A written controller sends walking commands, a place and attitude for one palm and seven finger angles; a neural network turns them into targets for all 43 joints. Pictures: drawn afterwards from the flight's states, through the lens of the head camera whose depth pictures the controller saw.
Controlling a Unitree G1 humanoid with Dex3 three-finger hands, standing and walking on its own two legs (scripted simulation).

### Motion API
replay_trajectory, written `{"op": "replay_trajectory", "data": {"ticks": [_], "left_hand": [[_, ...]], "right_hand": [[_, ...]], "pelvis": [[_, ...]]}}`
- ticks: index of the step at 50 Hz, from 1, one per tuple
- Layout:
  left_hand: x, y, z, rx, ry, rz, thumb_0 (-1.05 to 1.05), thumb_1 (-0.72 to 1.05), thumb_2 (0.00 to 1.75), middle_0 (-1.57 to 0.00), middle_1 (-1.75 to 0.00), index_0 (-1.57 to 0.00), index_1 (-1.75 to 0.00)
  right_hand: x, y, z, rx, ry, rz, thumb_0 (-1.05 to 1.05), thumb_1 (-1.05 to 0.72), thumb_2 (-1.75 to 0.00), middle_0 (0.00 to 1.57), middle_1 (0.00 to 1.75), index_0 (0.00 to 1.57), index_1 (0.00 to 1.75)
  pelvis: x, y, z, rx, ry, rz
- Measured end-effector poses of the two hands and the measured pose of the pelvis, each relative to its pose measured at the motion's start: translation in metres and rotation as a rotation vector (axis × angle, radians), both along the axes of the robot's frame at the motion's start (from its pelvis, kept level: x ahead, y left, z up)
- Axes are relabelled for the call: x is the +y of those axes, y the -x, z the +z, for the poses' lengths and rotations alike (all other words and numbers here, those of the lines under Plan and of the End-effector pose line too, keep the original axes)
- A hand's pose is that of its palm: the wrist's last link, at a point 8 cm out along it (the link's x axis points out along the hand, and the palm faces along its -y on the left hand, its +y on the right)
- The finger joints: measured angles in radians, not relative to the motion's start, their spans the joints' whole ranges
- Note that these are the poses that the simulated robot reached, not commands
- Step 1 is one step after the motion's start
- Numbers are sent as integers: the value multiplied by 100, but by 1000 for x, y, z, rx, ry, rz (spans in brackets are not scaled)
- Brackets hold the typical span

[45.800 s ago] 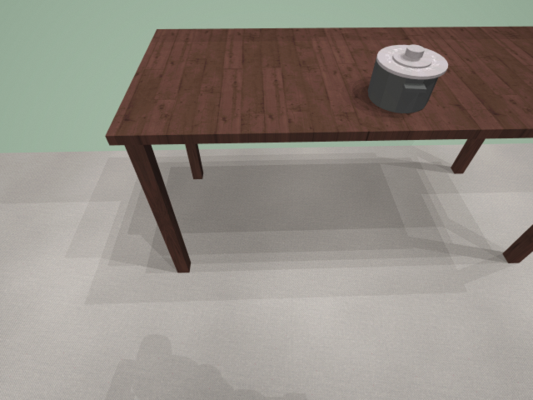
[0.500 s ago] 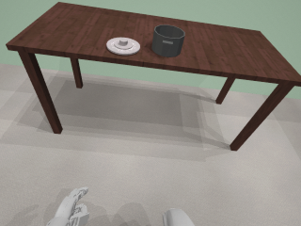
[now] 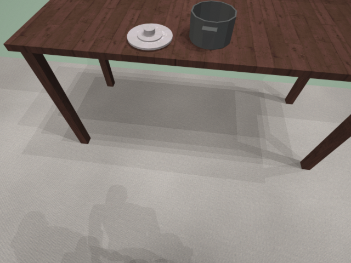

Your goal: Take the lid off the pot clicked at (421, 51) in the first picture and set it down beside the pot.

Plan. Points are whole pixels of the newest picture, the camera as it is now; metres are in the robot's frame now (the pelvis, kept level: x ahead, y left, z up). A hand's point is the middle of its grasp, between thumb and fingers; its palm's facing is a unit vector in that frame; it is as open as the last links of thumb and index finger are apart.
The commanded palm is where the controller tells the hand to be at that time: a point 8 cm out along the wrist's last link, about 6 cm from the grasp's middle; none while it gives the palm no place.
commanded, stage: stop stepping back and stand still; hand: left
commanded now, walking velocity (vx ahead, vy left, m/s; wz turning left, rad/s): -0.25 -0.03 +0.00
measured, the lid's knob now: (149, 30) +0.90 +0.12 +0.03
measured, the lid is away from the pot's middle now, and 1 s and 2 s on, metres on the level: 0.24 0.24 0.24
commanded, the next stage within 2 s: let the arm hang, fingers relaxed in 0.94 s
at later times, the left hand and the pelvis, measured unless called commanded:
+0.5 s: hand (111, 257) +0.15 +0.17 -0.16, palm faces +0.03 -0.96 -0.28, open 7.4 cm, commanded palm none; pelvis +0.07 -0.03 +0.00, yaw +2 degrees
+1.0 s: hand out of the picture +0.14 +0.16 -0.16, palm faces +0.04 -0.97 -0.24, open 7.3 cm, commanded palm none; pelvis +0.10 -0.02 +0.01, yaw +0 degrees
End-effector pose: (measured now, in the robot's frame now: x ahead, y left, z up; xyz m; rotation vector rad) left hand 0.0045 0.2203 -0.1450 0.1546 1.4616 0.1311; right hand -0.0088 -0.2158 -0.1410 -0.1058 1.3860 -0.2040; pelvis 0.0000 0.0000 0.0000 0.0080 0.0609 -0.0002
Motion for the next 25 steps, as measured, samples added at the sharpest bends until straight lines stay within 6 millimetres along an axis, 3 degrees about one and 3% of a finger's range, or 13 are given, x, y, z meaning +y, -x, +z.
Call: {"op": "replay_trajectory", "data": {"ticks": [8,16,20,25], "left_hand": [[-3,-79,20,-160,-93,-13,2,95,90,-20,-30,-20,-30],[-2,-114,16,-176,-76,-9,1,92,90,-20,-30,-20,-30],[0,-127,16,-173,-74,-5,1,91,90,-20,-30,-20,-30],[-3,-141,20,-217,-100,-12,1,91,90,-20,-30,-20,-30]], "right_hand": [[-25,-55,-7,7,-23,-18,3,-96,-90,20,30,20,30],[-41,-111,3,-64,26,11,1,-92,-90,20,30,20,29],[-44,-120,6,-81,43,28,1,-92,-90,20,30,20,29],[-46,-116,-5,-35,7,31,1,-91,-90,20,30,20,29]], "pelvis": [[-19,-35,6,1,-15,10],[-16,-55,6,-9,-6,8],[-17,-62,7,-1,-10,13],[-28,-72,2,-9,-25,28]]}}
